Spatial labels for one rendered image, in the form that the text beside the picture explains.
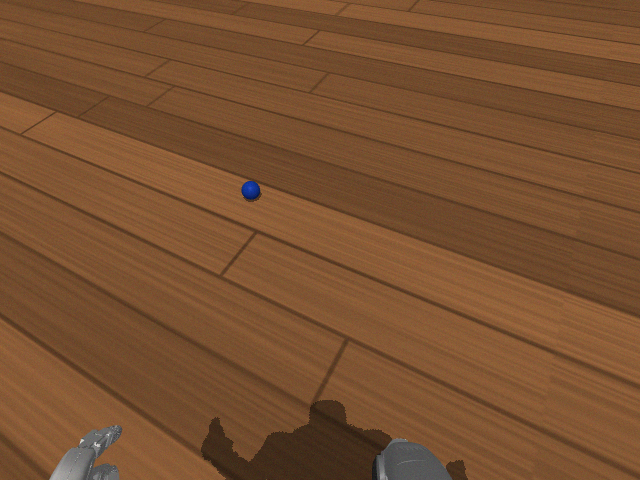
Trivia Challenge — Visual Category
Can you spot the ball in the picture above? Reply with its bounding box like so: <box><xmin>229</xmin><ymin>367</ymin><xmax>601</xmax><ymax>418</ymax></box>
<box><xmin>241</xmin><ymin>181</ymin><xmax>260</xmax><ymax>200</ymax></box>

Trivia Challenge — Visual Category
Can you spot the left robot hand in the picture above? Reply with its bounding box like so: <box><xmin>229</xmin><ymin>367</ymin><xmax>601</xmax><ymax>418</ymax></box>
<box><xmin>49</xmin><ymin>425</ymin><xmax>122</xmax><ymax>480</ymax></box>

